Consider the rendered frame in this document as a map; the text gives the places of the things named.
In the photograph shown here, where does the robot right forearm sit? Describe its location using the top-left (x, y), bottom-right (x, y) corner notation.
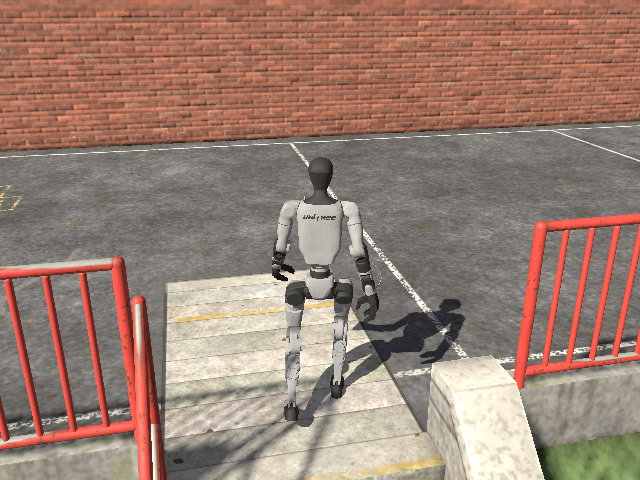
top-left (355, 243), bottom-right (377, 296)

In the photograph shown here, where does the robot left forearm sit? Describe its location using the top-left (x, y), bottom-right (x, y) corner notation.
top-left (272, 238), bottom-right (287, 269)

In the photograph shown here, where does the right robot upper arm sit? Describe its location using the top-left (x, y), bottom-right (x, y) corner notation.
top-left (341, 201), bottom-right (365, 258)

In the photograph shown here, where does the right robot hand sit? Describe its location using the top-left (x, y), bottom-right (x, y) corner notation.
top-left (356, 293), bottom-right (379, 323)

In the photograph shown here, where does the left robot upper arm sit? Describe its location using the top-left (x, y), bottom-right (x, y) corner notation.
top-left (275, 200), bottom-right (300, 253)

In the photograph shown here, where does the humanoid robot head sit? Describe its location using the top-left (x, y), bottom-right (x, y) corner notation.
top-left (303, 157), bottom-right (338, 205)

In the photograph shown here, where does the right robot shin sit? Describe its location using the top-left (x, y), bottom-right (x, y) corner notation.
top-left (332, 322), bottom-right (348, 385)

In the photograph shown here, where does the left robot hand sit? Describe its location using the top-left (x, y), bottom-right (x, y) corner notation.
top-left (272, 264), bottom-right (295, 281)

